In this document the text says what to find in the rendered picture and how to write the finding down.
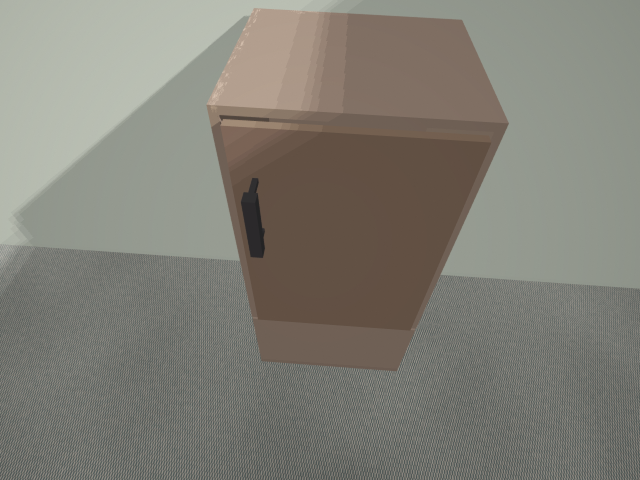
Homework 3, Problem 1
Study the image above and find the handle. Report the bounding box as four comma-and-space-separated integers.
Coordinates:
241, 178, 265, 258

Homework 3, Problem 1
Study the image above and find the cupboard door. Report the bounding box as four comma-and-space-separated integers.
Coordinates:
220, 119, 492, 331

